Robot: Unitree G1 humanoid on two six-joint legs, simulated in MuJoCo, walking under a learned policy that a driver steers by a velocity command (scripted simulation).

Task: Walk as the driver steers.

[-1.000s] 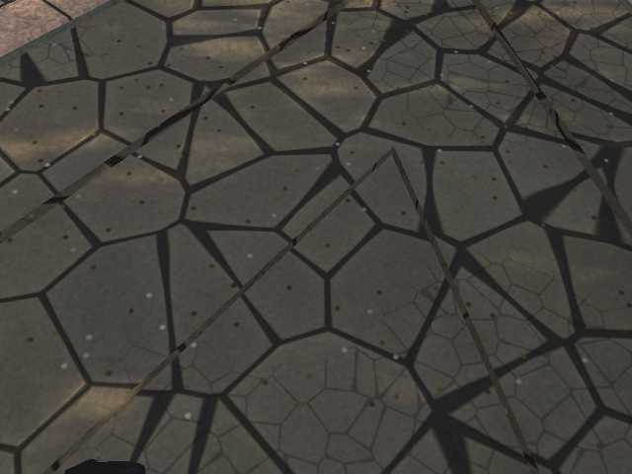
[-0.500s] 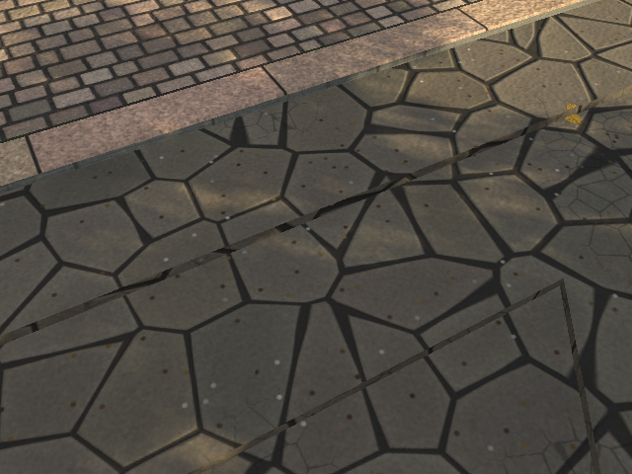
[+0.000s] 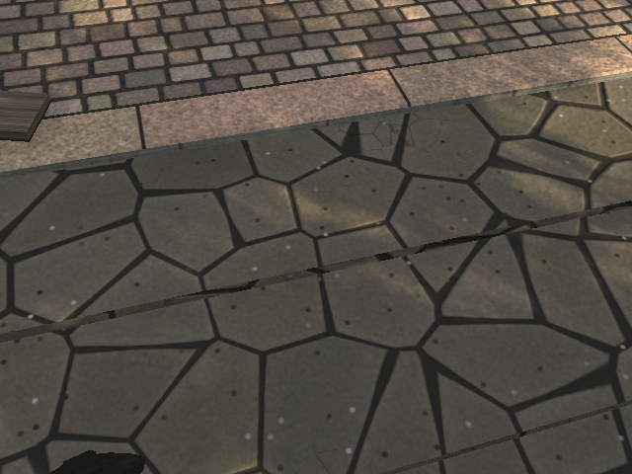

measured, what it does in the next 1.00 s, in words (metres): walks ahead: right foot, then left foot 0.03 m higher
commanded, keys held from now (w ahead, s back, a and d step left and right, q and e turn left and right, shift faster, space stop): w+q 0.16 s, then w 0.50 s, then w+e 0.34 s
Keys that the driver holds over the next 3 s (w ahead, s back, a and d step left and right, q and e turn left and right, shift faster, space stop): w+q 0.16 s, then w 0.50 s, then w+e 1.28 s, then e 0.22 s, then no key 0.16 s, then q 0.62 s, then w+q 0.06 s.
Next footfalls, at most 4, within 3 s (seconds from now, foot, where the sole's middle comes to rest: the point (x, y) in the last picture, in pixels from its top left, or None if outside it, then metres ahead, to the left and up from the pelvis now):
0.10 right None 0.19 -0.12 -0.78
0.48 left None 0.45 0.15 -0.74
1.02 right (305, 347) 0.75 -0.02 -0.74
1.48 left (238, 233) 1.07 0.13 -0.71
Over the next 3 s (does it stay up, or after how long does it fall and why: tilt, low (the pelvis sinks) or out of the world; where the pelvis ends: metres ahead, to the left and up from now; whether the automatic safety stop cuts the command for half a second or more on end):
stays up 1.24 -0.16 0.07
